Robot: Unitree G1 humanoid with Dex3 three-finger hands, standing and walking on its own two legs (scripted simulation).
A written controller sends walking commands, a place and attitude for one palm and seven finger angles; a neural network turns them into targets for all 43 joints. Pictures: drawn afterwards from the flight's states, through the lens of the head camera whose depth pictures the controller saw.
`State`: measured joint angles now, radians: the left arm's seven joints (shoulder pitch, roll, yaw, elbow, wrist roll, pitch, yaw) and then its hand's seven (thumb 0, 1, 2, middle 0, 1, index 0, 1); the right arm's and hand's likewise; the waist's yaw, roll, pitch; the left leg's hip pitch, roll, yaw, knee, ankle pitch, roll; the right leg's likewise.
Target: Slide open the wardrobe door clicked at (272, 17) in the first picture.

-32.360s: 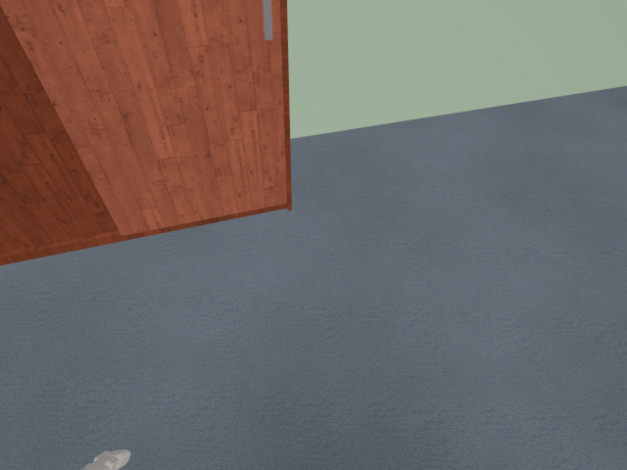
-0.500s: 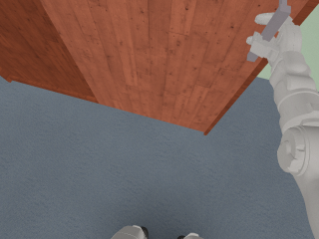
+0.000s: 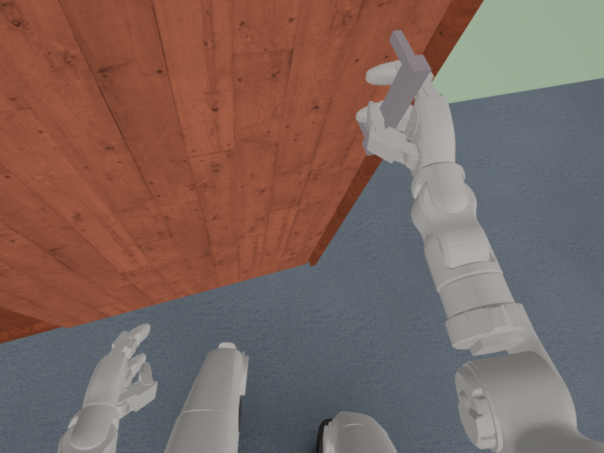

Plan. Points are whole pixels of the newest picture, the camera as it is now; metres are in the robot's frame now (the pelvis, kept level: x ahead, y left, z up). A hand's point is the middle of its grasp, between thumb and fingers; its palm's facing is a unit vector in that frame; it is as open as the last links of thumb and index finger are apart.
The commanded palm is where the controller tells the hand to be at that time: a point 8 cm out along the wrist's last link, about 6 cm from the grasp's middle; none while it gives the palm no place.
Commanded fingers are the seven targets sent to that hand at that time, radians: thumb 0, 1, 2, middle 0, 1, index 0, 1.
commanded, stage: step sideways, sliding the door along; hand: right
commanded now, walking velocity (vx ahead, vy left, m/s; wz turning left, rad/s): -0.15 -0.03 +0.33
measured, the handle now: (384, 98) +0.50 -0.12 +0.10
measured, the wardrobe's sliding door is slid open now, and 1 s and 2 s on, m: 0.02 0.38 0.46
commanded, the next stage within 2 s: none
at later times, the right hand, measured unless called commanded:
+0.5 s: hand (251, 150) +0.42 +0.04 +0.11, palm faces +0.15 +0.99 +0.02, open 6.1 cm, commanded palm +0.37 +0.10 +0.10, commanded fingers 0.00 -0.90 -0.90 0.45 1.40 0.45 1.40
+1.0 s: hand (45, 200) +0.36 +0.23 +0.11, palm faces -0.49 +0.87 -0.13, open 6.3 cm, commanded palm +0.36 +0.19 +0.10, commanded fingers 0.00 -0.90 -0.90 0.45 1.40 0.45 1.40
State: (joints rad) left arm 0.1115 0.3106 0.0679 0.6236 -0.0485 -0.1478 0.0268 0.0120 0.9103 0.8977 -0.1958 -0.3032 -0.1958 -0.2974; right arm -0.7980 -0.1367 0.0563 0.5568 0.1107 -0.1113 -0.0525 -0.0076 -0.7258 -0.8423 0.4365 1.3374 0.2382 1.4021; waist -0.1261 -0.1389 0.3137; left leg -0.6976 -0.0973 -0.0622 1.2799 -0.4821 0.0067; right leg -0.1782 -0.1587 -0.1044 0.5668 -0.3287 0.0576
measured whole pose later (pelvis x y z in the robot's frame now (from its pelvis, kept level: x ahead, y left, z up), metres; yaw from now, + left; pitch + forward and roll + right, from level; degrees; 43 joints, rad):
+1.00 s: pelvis +0.13 +0.19 +0.00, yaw +13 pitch -1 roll +0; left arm 0.18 0.21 -0.03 0.52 0.01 -0.06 0.02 0.01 0.91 0.90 -0.20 -0.30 -0.19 -0.30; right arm 0.20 -0.10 0.37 -0.19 -0.03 -0.20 -0.04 0.02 -0.67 -0.76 0.41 1.40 0.30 1.38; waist -0.01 -0.08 0.06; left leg -0.50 0.01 0.07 0.95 -0.48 -0.04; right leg -0.21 -0.17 -0.23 0.59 -0.32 0.06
